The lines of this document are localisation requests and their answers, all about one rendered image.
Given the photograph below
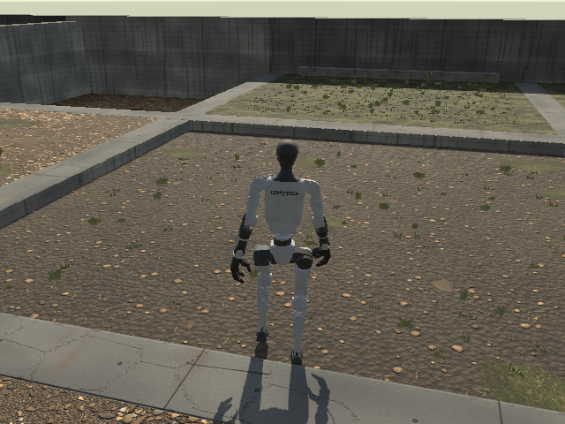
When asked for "robot left upper arm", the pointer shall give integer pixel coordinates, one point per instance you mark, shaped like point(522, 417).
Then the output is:
point(253, 200)

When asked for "robot left hand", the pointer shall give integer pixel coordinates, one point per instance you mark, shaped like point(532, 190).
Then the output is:
point(235, 269)

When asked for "robot right hand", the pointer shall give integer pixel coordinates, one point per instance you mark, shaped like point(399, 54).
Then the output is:
point(318, 252)

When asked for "robot right upper arm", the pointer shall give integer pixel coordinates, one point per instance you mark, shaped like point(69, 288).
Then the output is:
point(312, 188)

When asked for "robot left foot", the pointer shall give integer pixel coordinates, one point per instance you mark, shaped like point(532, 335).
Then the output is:
point(262, 335)

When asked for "robot left thigh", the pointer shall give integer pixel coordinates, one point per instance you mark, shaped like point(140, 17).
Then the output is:
point(262, 259)

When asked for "right robot forearm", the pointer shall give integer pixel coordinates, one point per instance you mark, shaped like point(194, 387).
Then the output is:
point(322, 234)

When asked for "left robot forearm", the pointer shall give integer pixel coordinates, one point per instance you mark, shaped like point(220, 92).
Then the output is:
point(242, 239)

